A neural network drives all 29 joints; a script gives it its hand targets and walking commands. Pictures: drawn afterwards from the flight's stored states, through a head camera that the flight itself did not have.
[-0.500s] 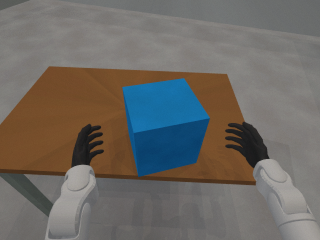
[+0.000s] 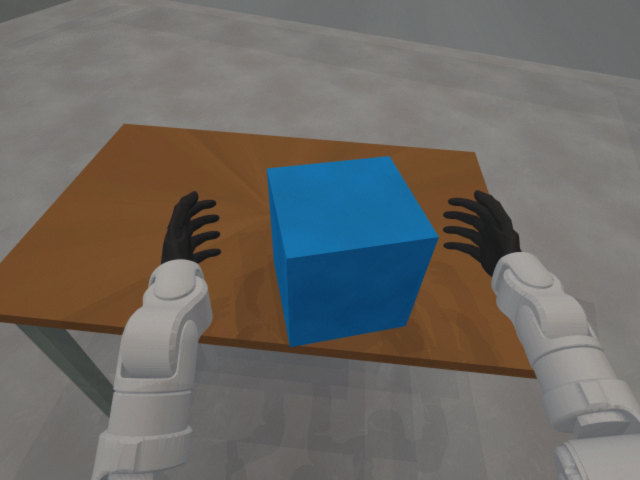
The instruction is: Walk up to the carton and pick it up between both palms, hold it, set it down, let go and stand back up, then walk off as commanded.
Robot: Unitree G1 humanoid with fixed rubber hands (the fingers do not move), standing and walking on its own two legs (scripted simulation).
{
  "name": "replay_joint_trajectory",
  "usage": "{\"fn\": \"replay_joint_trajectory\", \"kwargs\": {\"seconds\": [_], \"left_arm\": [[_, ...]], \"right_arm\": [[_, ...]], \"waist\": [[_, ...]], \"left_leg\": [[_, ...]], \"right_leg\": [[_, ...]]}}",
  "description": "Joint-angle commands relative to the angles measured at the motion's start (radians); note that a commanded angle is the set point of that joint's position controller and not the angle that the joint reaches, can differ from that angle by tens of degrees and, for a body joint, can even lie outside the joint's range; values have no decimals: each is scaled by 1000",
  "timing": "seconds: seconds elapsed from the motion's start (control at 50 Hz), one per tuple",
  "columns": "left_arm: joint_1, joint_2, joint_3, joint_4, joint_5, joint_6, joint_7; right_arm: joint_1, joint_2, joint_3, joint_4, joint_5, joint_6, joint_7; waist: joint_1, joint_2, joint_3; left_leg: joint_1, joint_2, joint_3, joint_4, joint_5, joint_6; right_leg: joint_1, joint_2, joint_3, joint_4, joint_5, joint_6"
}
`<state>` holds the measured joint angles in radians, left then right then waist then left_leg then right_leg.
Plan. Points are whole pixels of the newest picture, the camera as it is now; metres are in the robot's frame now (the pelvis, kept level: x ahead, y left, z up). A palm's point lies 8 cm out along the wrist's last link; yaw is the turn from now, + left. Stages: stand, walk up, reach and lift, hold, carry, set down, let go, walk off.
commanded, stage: reach and lift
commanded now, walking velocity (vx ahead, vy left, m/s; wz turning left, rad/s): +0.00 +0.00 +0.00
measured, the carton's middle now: (339, 251) +0.46 +0.02 +0.02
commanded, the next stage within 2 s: none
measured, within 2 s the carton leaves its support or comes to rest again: neither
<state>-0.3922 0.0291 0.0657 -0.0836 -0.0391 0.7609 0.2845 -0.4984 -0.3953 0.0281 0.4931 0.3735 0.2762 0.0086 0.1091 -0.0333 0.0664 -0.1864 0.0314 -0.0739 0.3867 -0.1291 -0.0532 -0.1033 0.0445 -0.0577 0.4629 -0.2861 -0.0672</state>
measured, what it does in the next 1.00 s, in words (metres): stands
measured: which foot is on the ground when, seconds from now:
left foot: down 0.00-1.00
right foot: down 0.00-1.00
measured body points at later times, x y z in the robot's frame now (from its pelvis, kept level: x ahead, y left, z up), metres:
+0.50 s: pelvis +0.00 +0.00 +0.00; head +0.03 +0.02 +0.45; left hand +0.38 +0.22 +0.15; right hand +0.47 -0.14 +0.15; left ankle +0.06 +0.17 -0.74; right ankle -0.01 -0.07 -0.74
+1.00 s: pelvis +0.00 +0.00 +0.00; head +0.05 +0.01 +0.45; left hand +0.40 +0.23 +0.11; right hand +0.50 -0.13 +0.14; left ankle +0.06 +0.17 -0.74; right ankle -0.01 -0.07 -0.74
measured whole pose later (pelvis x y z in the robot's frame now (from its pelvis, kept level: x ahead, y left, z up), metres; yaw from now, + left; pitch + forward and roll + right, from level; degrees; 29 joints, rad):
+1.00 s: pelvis +0.00 +0.00 +0.00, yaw +0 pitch +9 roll +0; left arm -0.77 0.07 0.11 0.58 -0.04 0.35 0.27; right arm -1.02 -0.41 0.06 1.11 0.38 0.10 0.02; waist 0.19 -0.03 -0.05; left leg -0.45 0.05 -0.07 0.39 -0.09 -0.07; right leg -0.38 0.06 -0.06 0.46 -0.24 -0.07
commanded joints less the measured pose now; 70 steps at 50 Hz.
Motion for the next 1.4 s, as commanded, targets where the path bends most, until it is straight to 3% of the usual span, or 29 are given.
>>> {"fn": "replay_joint_trajectory", "kwargs": {"seconds": [0.0,0.1,0.14,0.22,0.24,0.3,0.32,0.36,0.4,0.42,0.5,0.52,0.54,0.58,0.6,0.62,0.7,0.74,0.76,0.8,0.88,0.9,0.92,0.98,1.08,1.16,1.26,1.34,1.38], "left_arm": [[-494,93,135,-52,-47,-42,13],[-412,56,148,-57,25,-35,-10],[-525,95,172,-37,7,-47,-11],[-545,106,149,-116,-28,-84,-17],[-572,105,146,-61,-11,-81,-17],[-648,135,158,39,-20,-98,-18],[-603,124,143,30,-30,-99,-20],[-716,150,158,116,-52,-127,-12],[-665,123,127,34,-49,-141,-7],[-727,152,163,105,-35,-148,-12],[-712,123,138,110,-39,-180,-14],[-775,130,120,163,-34,-189,-7],[-816,146,132,201,-42,-186,1],[-785,132,132,264,-36,-192,2],[-854,169,134,324,-44,-208,7],[-883,160,121,302,-42,-218,16],[-818,140,120,250,-43,-260,20],[-812,118,131,498,-24,-282,-2],[-798,128,142,496,-18,-303,-9],[-838,140,143,541,-15,-334,-17],[-842,125,147,435,-10,-440,-28],[-835,76,117,495,-14,-471,-39],[-814,78,126,506,-19,-507,-42],[-821,103,148,515,5,-580,-50],[-768,77,150,683,37,-652,-62],[-810,60,119,700,-7,-728,-63],[-799,79,152,743,12,-811,-68],[-764,47,157,723,30,-847,-77],[-780,26,148,719,46,-848,-80]], "right_arm": [[-660,-233,21,-143,67,-46,1],[-578,-267,25,56,63,-28,-11],[-704,-243,60,27,92,-30,-12],[-739,-241,48,-46,100,-63,-21],[-739,-241,40,71,83,-55,-24],[-844,-219,71,68,110,-54,-13],[-802,-225,42,99,92,-50,-8],[-929,-244,44,122,86,-55,-2],[-853,-246,16,146,70,-67,-4],[-893,-234,64,185,74,-64,4],[-940,-229,34,188,71,-90,8],[-958,-238,22,227,63,-88,10],[-1017,-226,61,240,88,-89,14],[-1005,-242,40,286,69,-83,19],[-1073,-240,58,332,62,-80,30],[-1075,-242,47,366,61,-82,35],[-1048,-233,62,271,65,-119,20],[-1032,-195,70,524,34,-107,24],[-1022,-156,120,475,61,-117,28],[-1056,-181,78,509,21,-137,22],[-1059,-157,91,453,18,-216,17],[-1040,-127,78,504,7,-237,15],[-1058,-104,96,465,15,-259,24],[-1043,-134,58,538,-19,-303,30],[-992,-92,80,704,-14,-326,65],[-1046,-54,78,562,-25,-376,66],[-1021,-63,34,625,-91,-426,64],[-1003,-38,50,652,-65,-441,71],[-987,-47,20,669,-94,-446,65]], "waist": [[51,-95,-459],[25,-11,-456],[57,-46,-505],[28,-14,-624],[14,7,-552],[65,-26,-597],[42,-31,-573],[68,-52,-610],[28,-27,-682],[65,-6,-636],[60,15,-777],[42,31,-777],[85,10,-764],[70,-22,-764],[100,-3,-738],[87,23,-737],[89,-4,-878],[76,-1,-725],[117,-19,-746],[81,-55,-684],[100,-23,-845],[78,-7,-840],[117,-17,-864],[99,-32,-912],[135,-17,-793],[134,-66,-847],[106,-74,-973],[132,-60,-990],[97,-68,-969]], "left_leg": [[-10,-14,92,-39,119,60],[41,-15,81,-59,221,35],[0,-25,98,-57,185,42],[-32,-32,82,-35,255,24],[-37,-33,94,-43,206,24],[-64,-27,98,-39,188,28],[-75,-23,95,-42,182,31],[-102,-16,96,-39,140,40],[-61,-9,82,-26,225,26],[-63,-14,107,-23,220,26],[-19,-10,83,-12,278,21],[-12,-14,82,0,273,15],[-61,-9,94,14,257,21],[-30,1,85,18,253,22],[-76,-5,78,4,202,29],[-58,-2,91,11,213,21],[-14,-7,76,58,358,11],[-76,-9,87,34,257,12],[-94,-12,98,28,290,22],[-143,-10,82,7,186,34],[-108,-13,97,24,344,17],[-119,-18,96,38,337,4],[-158,-13,96,41,346,14],[-156,-14,106,41,360,0],[-180,-2,129,57,290,7],[-250,-4,117,70,241,24],[-299,-13,122,94,293,19],[-282,-10,128,82,337,18],[-276,-6,113,76,337,17]], "right_leg": [[35,-72,213,-97,454,126],[73,-32,162,-79,670,124],[94,-35,165,-74,635,131],[167,-58,194,-51,833,144],[122,-48,168,-42,795,152],[110,-48,179,-44,725,150],[109,-46,167,-42,706,143],[80,-45,166,-49,599,139],[65,-26,145,-39,676,125],[45,-32,150,-51,660,130],[10,-24,123,-45,700,118],[-24,-14,112,-59,615,103],[-39,-20,126,-51,607,106],[-70,-6,113,-66,546,95],[-117,-11,115,-81,412,88],[-127,-6,102,-80,393,84],[-65,4,107,-48,616,83],[-94,-4,104,-65,504,88],[-51,-20,131,-59,604,101],[-71,-26,125,-58,497,112],[7,-12,107,-26,698,116],[3,-22,106,-20,728,118],[7,-32,124,-18,769,127],[-3,-17,101,-9,736,130],[-111,-8,118,-51,462,96],[-112,-14,124,-37,400,108],[-68,-27,115,13,548,123],[-63,-33,114,9,608,125],[-82,-29,109,2,647,127]]}}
